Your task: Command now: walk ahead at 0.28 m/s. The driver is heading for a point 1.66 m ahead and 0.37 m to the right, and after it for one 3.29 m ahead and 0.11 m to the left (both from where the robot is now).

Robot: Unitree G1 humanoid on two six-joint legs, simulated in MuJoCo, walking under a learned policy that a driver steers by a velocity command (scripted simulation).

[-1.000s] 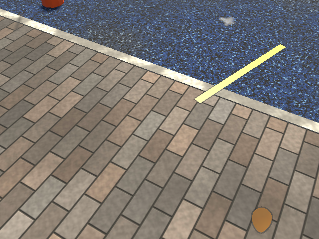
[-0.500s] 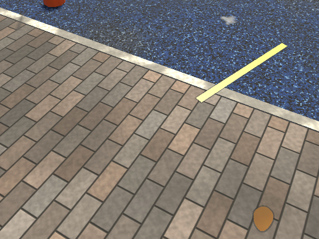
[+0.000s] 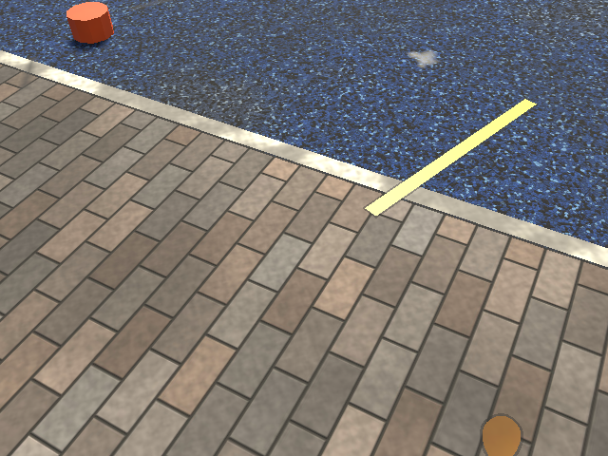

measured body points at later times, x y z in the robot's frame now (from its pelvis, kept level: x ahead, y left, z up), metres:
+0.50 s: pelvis +0.21 +0.00 -0.01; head +0.25 +0.00 +0.44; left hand +0.09 +0.24 -0.14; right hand +0.45 -0.21 -0.10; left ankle +0.39 +0.13 -0.71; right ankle +0.02 -0.11 -0.73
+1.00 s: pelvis +0.49 +0.01 +0.00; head +0.51 -0.01 +0.45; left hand +0.72 +0.20 -0.10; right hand +0.43 -0.25 -0.14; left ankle +0.40 +0.13 -0.73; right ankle +0.64 -0.17 -0.69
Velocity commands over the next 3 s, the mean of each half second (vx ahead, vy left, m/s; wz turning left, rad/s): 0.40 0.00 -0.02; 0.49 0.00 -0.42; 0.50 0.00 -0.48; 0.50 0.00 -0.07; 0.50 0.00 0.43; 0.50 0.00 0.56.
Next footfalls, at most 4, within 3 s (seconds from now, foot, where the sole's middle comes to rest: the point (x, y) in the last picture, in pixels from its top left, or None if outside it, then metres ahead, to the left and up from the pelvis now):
0.54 left None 0.44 0.13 -0.77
1.10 right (390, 393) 0.69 -0.17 -0.77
1.62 left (357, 271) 1.06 -0.12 -0.77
2.14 right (470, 231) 1.20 -0.47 -0.77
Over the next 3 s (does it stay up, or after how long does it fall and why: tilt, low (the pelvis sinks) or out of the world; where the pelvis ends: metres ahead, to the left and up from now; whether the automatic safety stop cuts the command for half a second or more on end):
stays up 1.54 -0.35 0.01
